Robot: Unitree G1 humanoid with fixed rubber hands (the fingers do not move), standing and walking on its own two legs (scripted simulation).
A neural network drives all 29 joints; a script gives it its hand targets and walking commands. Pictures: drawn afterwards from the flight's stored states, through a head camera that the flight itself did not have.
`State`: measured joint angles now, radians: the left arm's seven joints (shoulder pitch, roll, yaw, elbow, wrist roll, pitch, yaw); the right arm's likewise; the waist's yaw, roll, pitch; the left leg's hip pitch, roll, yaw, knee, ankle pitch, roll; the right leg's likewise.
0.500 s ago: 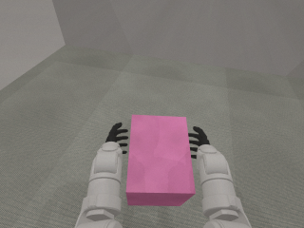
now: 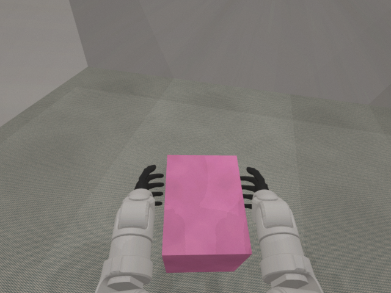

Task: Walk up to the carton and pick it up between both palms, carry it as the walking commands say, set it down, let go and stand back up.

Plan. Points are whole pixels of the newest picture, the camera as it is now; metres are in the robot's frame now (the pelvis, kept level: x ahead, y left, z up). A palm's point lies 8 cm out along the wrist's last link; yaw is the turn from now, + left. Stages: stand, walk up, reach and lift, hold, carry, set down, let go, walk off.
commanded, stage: reach and lift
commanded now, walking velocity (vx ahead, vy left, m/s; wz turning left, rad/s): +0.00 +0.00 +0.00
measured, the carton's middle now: (201, 214) +0.32 +0.00 -0.02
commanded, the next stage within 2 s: hold in 0.22 s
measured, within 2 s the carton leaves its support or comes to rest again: neither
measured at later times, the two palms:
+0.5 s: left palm (141, 201) +0.30 +0.13 +0.06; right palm (262, 203) +0.29 -0.12 +0.06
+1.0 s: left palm (142, 202) +0.29 +0.13 +0.06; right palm (263, 204) +0.29 -0.12 +0.06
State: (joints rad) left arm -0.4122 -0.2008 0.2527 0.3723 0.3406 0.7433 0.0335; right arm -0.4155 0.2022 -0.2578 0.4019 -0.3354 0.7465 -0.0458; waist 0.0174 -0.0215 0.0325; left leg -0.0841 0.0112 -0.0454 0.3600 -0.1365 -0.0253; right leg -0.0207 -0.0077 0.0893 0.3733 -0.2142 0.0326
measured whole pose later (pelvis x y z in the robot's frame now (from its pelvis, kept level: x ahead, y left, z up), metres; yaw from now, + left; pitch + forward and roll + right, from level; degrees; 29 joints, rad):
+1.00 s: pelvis +0.00 +0.00 +0.00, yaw +0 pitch -9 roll +0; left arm -0.36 -0.18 0.19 0.34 0.31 0.78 0.04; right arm -0.35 0.18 -0.20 0.35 -0.31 0.77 -0.03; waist 0.01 -0.02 0.02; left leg -0.08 0.01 -0.05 0.37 -0.14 -0.02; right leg -0.01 -0.01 0.09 0.38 -0.22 0.03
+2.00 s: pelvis -0.03 -0.03 -0.01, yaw -14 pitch +5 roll +1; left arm -0.51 -0.24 0.19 -0.02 0.14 1.06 0.33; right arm -0.49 0.23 -0.17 -0.06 -0.13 1.10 -0.33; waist -0.01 0.01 -0.06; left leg -0.48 0.10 0.09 0.81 -0.47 -0.07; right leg -0.42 0.02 -0.06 0.58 -0.25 -0.06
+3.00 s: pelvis -0.05 +0.00 -0.01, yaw -13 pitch +3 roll +0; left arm -0.29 -0.16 0.04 -0.16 0.09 1.19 0.26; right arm -0.29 0.16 -0.03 -0.16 -0.11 1.20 -0.26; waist 0.00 0.00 -0.14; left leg -0.35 0.02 0.11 0.54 -0.25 0.02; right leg -0.39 -0.02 -0.06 0.53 -0.19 -0.02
